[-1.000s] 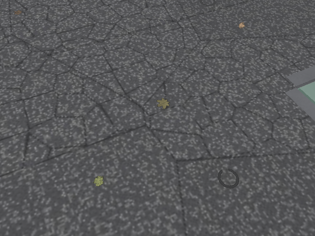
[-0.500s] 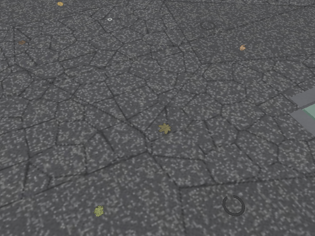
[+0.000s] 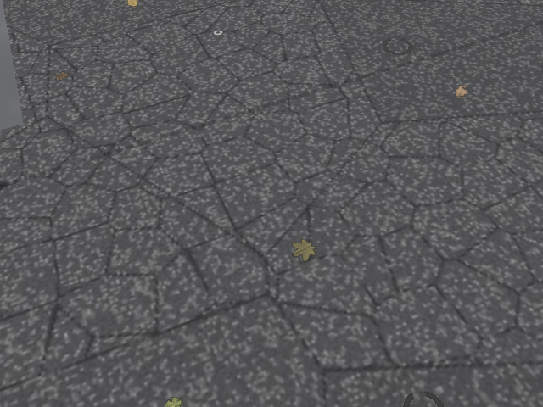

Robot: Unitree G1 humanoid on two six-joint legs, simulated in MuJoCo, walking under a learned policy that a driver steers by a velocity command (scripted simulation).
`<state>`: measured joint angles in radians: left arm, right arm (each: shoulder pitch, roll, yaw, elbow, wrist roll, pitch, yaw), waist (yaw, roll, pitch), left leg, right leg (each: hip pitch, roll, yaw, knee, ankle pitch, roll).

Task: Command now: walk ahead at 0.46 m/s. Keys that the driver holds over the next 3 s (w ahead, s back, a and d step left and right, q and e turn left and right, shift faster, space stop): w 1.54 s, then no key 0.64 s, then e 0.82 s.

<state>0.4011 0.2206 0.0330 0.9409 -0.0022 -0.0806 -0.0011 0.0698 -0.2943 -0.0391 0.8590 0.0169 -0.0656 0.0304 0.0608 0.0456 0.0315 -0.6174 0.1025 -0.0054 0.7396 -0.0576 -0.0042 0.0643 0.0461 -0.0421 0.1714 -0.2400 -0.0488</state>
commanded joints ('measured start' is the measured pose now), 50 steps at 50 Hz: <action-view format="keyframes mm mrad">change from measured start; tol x32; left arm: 1 27 194 43 -25 -6 -10 13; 32 -478 111 16 -217 -18 -26 -32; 38 54 355 103 -77 1 -18 -23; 50 -144 189 47 -68 3 -30 -8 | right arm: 1 -167 -31 4 -102 3 -16 6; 11 363 -229 -77 19 -12 -18 5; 50 87 -46 -22 -21 -14 -5 -31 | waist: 1 14 -118 102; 11 -171 206 -435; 15 -80 10 -42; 33 -127 8 48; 39 56 -254 -401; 50 -52 -96 4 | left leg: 1 6 -37 35 -143 113 -3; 9 551 -105 46 -202 -6 138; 11 1054 278 -739 -411 -373 353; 18 403 106 -225 -622 -94 241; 36 694 98 -26 -233 546 141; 39 -57 -144 -112 553 -513 47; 50 -43 47 -43 100 4 -6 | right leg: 1 -107 -246 105 -102 262 -137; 9 -70 -230 30 457 765 -45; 11 -639 25 133 1070 -336 31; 12 -748 -33 189 1167 -317 7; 33 -709 -126 56 323 240 13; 36 -337 -52 -5 286 191 -52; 38 347 -421 618 255 10 -280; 50 -212 -247 157 -70 278 -182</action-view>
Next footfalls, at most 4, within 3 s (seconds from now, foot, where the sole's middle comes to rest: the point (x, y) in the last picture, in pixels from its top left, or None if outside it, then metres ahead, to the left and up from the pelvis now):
0.18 left None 0.30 0.14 -0.78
0.74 right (348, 363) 0.61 -0.09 -0.78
1.26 left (261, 262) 0.90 0.15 -0.78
1.76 right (333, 194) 1.18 -0.07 -0.78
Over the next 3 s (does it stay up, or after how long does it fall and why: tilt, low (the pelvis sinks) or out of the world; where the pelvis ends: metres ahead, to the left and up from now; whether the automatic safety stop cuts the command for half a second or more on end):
stays up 1.13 0.06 -0.01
